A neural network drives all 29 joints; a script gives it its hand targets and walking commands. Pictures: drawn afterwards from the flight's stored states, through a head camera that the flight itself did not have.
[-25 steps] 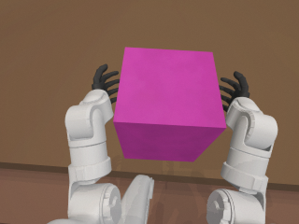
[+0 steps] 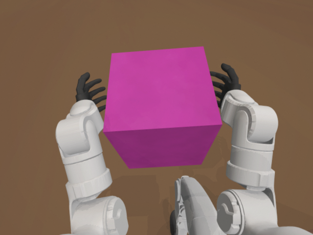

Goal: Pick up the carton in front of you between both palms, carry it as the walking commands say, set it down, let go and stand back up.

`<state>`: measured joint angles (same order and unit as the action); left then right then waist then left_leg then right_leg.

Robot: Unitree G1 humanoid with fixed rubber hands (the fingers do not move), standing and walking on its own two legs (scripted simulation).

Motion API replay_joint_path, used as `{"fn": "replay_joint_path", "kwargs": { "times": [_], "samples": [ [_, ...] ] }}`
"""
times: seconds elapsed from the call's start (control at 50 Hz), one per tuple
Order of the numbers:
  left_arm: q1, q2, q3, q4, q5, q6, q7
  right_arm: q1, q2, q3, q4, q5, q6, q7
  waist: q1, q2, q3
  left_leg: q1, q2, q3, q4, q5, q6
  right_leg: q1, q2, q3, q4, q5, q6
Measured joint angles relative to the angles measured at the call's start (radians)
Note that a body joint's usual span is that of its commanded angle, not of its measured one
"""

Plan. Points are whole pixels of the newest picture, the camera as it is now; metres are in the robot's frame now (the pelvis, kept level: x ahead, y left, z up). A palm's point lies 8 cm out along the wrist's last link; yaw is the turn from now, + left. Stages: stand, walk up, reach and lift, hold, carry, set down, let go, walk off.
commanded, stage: carry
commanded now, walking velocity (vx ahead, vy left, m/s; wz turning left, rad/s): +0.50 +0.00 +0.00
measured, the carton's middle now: (161, 115) +0.38 -0.03 +0.10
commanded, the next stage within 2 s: none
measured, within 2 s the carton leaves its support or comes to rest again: neither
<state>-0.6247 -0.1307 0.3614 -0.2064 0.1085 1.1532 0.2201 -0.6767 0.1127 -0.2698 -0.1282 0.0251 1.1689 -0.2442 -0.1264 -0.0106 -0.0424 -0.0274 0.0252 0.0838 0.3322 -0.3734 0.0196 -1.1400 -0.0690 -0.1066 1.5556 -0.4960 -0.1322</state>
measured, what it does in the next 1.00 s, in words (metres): climbs: right foot 0.12 m higher, then left foot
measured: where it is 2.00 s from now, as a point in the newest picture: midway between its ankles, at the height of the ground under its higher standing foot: (140, 93)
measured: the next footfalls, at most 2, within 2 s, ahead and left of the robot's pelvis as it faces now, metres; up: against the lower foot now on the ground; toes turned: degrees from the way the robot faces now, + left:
right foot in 0.08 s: +0.32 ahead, -0.11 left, +0.12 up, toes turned -5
left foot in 0.54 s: +0.50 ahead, +0.11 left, +0.12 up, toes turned +5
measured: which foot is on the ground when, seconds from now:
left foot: down 0.00-0.08, up 0.10-0.52, down 0.54-0.94, up 0.96-1.00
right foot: up 0.00-0.06, down 0.08-0.56, up 0.58-0.90, down 0.92-1.00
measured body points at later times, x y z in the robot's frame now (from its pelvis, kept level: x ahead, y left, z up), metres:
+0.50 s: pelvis +0.33 +0.00 +0.11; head +0.32 +0.00 +0.56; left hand +0.68 +0.15 +0.29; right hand +0.69 -0.16 +0.28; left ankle +0.45 +0.11 -0.60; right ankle +0.28 -0.11 -0.62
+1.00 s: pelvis +0.62 -0.02 +0.12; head +0.63 -0.03 +0.57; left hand +0.95 +0.13 +0.21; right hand +0.95 -0.18 +0.20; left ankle +0.49 +0.09 -0.56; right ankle +0.67 -0.12 -0.62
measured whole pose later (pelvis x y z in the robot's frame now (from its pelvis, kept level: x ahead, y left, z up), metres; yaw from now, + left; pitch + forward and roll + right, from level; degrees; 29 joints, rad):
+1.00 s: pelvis +0.62 -0.02 +0.12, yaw +1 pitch +5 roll +0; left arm -0.36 -0.19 0.25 -0.10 0.07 1.03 0.15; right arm -0.34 0.16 -0.27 -0.14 -0.07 1.06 -0.16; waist 0.01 0.02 -0.10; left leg -0.32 0.05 0.05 0.92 -0.45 -0.02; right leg -0.39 -0.04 -0.18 0.48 -0.17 -0.05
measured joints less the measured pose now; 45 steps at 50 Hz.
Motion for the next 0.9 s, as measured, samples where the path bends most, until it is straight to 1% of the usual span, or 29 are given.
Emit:
{"fn": "replay_joint_path", "kwargs": {
  "times": [0.02, 0.04, 0.06, 0.08, 0.1, 0.12, 0.14, 0.16, 0.18, 0.2, 0.22, 0.24, 0.28, 0.34, 0.4, 0.46, 0.5, 0.52, 0.54, 0.56, 0.6, 0.62, 0.64, 0.66, 0.7, 0.74, 0.82, 0.86, 0.9],
  "samples": [
    [-0.01, 0.007, -0.007, 0.017, -0.006, 0.009, 0.002, -0.002, 0.001, -0.011, 0.004, -0.005, 0.008, 0.003, 0.022, 0.004, -0.013, 0.044, 0.018, 0.002, -0.052, 0.015, -0.006, 0.02, -0.007, -0.028, -0.137, 0.058, -0.004],
    [-0.018, 0.014, -0.015, 0.039, -0.015, 0.018, 0.003, 0.001, 0.004, -0.024, 0.008, -0.012, 0.016, 0.007, 0.048, 0.005, -0.026, 0.078, 0.035, 0.009, -0.079, 0.034, -0.002, 0.061, -0.004, -0.052, -0.262, 0.115, -0.007],
    [-0.024, 0.02, -0.025, 0.067, -0.028, 0.026, 0.003, 0.01, 0.008, -0.039, 0.011, -0.023, 0.023, 0.013, 0.08, 0.002, -0.037, 0.097, 0.051, 0.021, -0.068, 0.053, 0.003, 0.122, 0.01, -0.071, -0.372, 0.157, -0.008],
    [-0.03, 0.022, -0.035, 0.097, -0.043, 0.034, 0.002, 0.023, 0.012, -0.057, 0.013, -0.034, 0.03, 0.023, 0.119, -0.006, -0.042, 0.092, 0.066, 0.033, 0.004, 0.073, 0.005, 0.211, 0.035, -0.084, -0.495, 0.204, -0.003],
    [-0.035, 0.021, -0.047, 0.124, -0.058, 0.038, -0.002, 0.032, 0.01, -0.075, 0.019, -0.049, 0.032, 0.031, 0.17, -0.004, -0.033, 0.057, 0.09, 0.032, 0.15, 0.101, 0.012, 0.277, 0.06, -0.09, -0.559, 0.313, 0.0],
    [-0.042, 0.018, -0.058, 0.143, -0.071, 0.045, -0.004, 0.034, 0.006, -0.094, 0.034, -0.069, 0.026, 0.036, 0.213, -0.004, -0.02, -0.035, 0.084, -0.021, 0.399, 0.126, 0.008, 0.31, 0.071, -0.093, -0.56, 0.315, -0.008],
    [-0.047, 0.013, -0.07, 0.155, -0.081, 0.048, 0.002, 0.033, -0.002, -0.112, 0.052, -0.089, 0.016, 0.039, 0.245, -0.001, -0.005, -0.147, 0.048, -0.09, 0.674, 0.135, 0.008, 0.34, 0.079, -0.092, -0.564, 0.274, -0.026],
    [-0.044, 0.008, -0.082, 0.162, -0.08, 0.046, 0.018, 0.034, -0.005, -0.124, 0.066, -0.103, 0.01, 0.042, 0.269, 0.009, 0.01, -0.25, 0.006, -0.14, 0.915, 0.138, 0.015, 0.374, 0.087, -0.092, -0.58, 0.248, -0.022],
    [-0.036, 0.006, -0.087, 0.165, -0.083, 0.045, 0.029, 0.04, 0.0, -0.136, 0.071, -0.113, 0.007, 0.045, 0.285, 0.019, 0.021, -0.339, -0.027, -0.164, 1.096, 0.135, 0.023, 0.414, 0.095, -0.092, -0.61, 0.236, -0.012],
    [-0.028, 0.006, -0.089, 0.164, -0.09, 0.044, 0.036, 0.048, 0.011, -0.146, 0.068, -0.12, 0.006, 0.048, 0.293, 0.025, 0.031, -0.42, -0.051, -0.168, 1.217, 0.116, 0.032, 0.456, 0.101, -0.09, -0.648, 0.232, -0.001],
    [-0.024, 0.007, -0.088, 0.164, -0.097, 0.041, 0.037, 0.056, 0.025, -0.153, 0.059, -0.127, 0.002, 0.051, 0.295, 0.026, 0.04, -0.493, -0.063, -0.162, 1.288, 0.095, 0.042, 0.497, 0.104, -0.086, -0.69, 0.235, 0.009],
    [-0.023, 0.009, -0.087, 0.165, -0.105, 0.035, 0.037, 0.064, 0.037, -0.159, 0.045, -0.132, -0.002, 0.052, 0.294, 0.023, 0.047, -0.558, -0.068, -0.151, 1.32, 0.065, 0.052, 0.538, 0.105, -0.081, -0.731, 0.238, 0.017],
    [-0.027, 0.013, -0.087, 0.164, -0.116, 0.018, 0.032, 0.08, 0.051, -0.157, 0.014, -0.138, -0.014, 0.053, 0.285, 0.011, 0.057, -0.657, -0.055, -0.123, 1.269, -0.01, 0.065, 0.611, 0.1, -0.067, -0.803, 0.237, 0.024],
    [-0.035, 0.016, -0.089, 0.149, -0.123, -0.004, 0.021, 0.089, 0.044, -0.133, -0.024, -0.132, -0.023, 0.053, 0.254, 0.007, 0.039, -0.74, -0.001, -0.083, 1.035, 0.021, 0.061, 0.699, 0.093, -0.049, -0.9, 0.233, 0.036],
    [-0.046, 0.01, -0.084, 0.138, -0.11, -0.009, 0.01, 0.083, 0.018, -0.107, -0.034, -0.11, -0.014, 0.051, 0.212, 0.012, -0.002, -0.727, 0.042, -0.063, 0.718, 0.1, 0.045, 0.774, 0.086, -0.034, -0.974, 0.217, 0.057],
    [-0.047, -0.008, -0.074, 0.143, -0.081, 0.004, 0.005, 0.071, -0.01, -0.097, -0.006, -0.093, 0.007, 0.049, 0.172, 0.017, -0.054, -0.633, 0.047, -0.045, 0.429, 0.163, 0.023, 0.849, 0.077, -0.017, -1.016, 0.177, 0.083],
    [-0.047, -0.018, -0.063, 0.154, -0.058, 0.019, 0.003, 0.054, -0.025, -0.097, 0.033, -0.084, 0.022, 0.047, 0.15, 0.017, -0.084, -0.548, 0.033, -0.015, 0.284, 0.194, 0.017, 0.895, 0.065, -0.005, -1.016, 0.133, 0.103],
    [-0.049, -0.019, -0.054, 0.16, -0.048, 0.028, 0.004, 0.039, -0.03, -0.096, 0.06, -0.08, 0.027, 0.046, 0.14, 0.016, -0.095, -0.499, 0.022, 0.004, 0.224, 0.204, 0.017, 0.912, 0.058, 0.004, -0.996, 0.101, 0.115],
    [-0.053, -0.014, -0.045, 0.166, -0.04, 0.036, 0.005, 0.022, -0.032, -0.095, 0.091, -0.077, 0.028, 0.044, 0.13, 0.012, -0.103, -0.465, 0.012, 0.014, 0.195, 0.246, 0.024, 0.915, 0.047, 0.009, -0.95, 0.064, 0.123],
    [-0.052, -0.002, -0.035, 0.174, -0.035, 0.038, 0.006, 0.008, -0.027, -0.088, 0.122, -0.075, 0.022, 0.041, 0.116, -0.001, -0.108, -0.464, 0.002, 0.026, 0.227, 0.252, 0.028, 0.889, 0.029, 0.019, -0.862, 0.053, 0.123],
    [-0.035, 0.02, -0.009, 0.196, -0.029, 0.035, 0.008, -0.001, -0.003, -0.073, 0.163, -0.078, 0.022, 0.034, 0.087, 0.003, -0.11, -0.455, -0.001, 0.03, 0.275, 0.19, 0.035, 0.796, 0.048, 0.062, -0.622, 0.024, 0.117],
    [-0.026, 0.023, 0.004, 0.209, -0.028, 0.034, 0.007, 0.007, 0.008, -0.071, 0.172, -0.079, 0.027, 0.034, 0.08, 0.008, -0.108, -0.437, 0.0, 0.028, 0.271, 0.166, 0.036, 0.747, 0.061, 0.07, -0.524, 0.016, 0.113],
    [-0.019, 0.021, 0.015, 0.221, -0.027, 0.033, 0.004, 0.02, 0.018, -0.071, 0.175, -0.081, 0.028, 0.036, 0.076, 0.009, -0.105, -0.416, 0.0, 0.025, 0.254, 0.153, 0.034, 0.702, 0.066, 0.069, -0.462, 0.022, 0.109],
    [-0.013, 0.016, 0.023, 0.232, -0.026, 0.03, -0.001, 0.037, 0.026, -0.072, 0.174, -0.084, 0.026, 0.04, 0.075, 0.007, -0.101, -0.391, 0.001, 0.022, 0.229, 0.152, 0.027, 0.664, 0.065, 0.064, -0.439, 0.038, 0.109],
    [0.004, 0.002, 0.03, 0.244, -0.022, 0.016, -0.013, 0.071, 0.039, -0.078, 0.169, -0.094, 0.01, 0.05, 0.079, 0.001, -0.088, -0.339, 0.0, 0.02, 0.172, 0.152, 0.021, 0.606, 0.053, 0.053, -0.475, 0.083, 0.115],
    [0.027, -0.009, 0.025, 0.24, -0.019, -0.006, -0.024, 0.1, 0.051, -0.082, 0.16, -0.103, -0.015, 0.062, 0.087, -0.001, -0.074, -0.284, 0.002, 0.018, 0.117, 0.149, 0.018, 0.571, 0.037, 0.045, -0.576, 0.127, 0.127],
    [0.081, -0.022, -0.002, 0.207, -0.024, -0.056, -0.038, 0.152, 0.066, -0.074, 0.127, -0.118, -0.071, 0.077, 0.109, -0.002, -0.053, -0.176, 0.003, 0.021, 0.034, 0.123, -0.001, 0.577, 0.014, 0.024, -0.861, 0.238, 0.141],
    [0.113, -0.021, -0.018, 0.187, -0.031, -0.078, -0.045, 0.178, 0.074, -0.062, 0.106, -0.12, -0.091, 0.078, 0.12, 0.002, -0.051, -0.128, 0.007, 0.024, 0.022, 0.09, -0.015, 0.612, 0.015, 0.003, -0.994, 0.3, 0.141],
    [0.145, -0.02, -0.035, 0.167, -0.041, -0.093, -0.053, 0.209, 0.08, -0.047, 0.079, -0.123, -0.103, 0.077, 0.128, 0.007, -0.054, -0.092, 0.015, 0.022, 0.057, 0.028, -0.033, 0.676, 0.022, -0.036, -1.114, 0.354, 0.134]
  ]
}}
